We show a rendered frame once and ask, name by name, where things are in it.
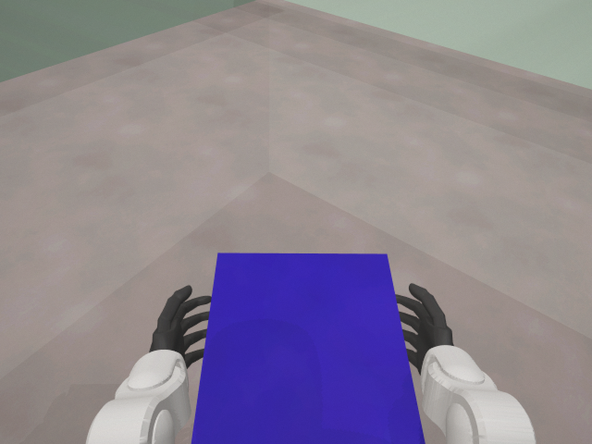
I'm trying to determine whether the left robot forearm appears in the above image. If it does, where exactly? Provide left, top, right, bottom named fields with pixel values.
left=86, top=350, right=191, bottom=444

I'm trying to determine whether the robot left hand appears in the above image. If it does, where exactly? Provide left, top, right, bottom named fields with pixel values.
left=149, top=285, right=212, bottom=369

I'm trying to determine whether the right robot forearm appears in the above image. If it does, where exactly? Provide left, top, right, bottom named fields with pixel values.
left=420, top=345, right=537, bottom=444

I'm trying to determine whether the robot right hand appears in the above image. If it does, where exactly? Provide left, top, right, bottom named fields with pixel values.
left=395, top=283, right=454, bottom=375

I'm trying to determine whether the carton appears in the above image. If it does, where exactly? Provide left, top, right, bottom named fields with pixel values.
left=191, top=253, right=426, bottom=444

